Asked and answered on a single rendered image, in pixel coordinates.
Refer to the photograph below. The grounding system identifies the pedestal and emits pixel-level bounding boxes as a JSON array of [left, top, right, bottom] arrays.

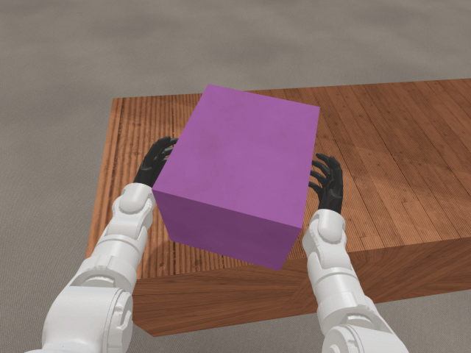
[[85, 78, 471, 337]]

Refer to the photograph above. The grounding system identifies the right robot hand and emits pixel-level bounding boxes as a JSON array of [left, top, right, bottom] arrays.
[[308, 153, 344, 215]]

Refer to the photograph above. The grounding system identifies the robot right forearm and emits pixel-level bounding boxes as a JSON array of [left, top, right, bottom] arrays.
[[302, 209, 396, 336]]

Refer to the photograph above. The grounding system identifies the carton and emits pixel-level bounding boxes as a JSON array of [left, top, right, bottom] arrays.
[[152, 84, 320, 271]]

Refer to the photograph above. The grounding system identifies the robot right upper arm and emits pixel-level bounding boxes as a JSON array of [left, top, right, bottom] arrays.
[[322, 324, 408, 353]]

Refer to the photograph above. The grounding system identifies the left robot hand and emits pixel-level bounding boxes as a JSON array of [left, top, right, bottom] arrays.
[[133, 136, 179, 188]]

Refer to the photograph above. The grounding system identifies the robot left upper arm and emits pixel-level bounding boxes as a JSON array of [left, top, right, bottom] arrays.
[[24, 286, 133, 353]]

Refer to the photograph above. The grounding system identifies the robot left forearm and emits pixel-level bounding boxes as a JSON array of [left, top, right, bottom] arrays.
[[42, 183, 155, 348]]

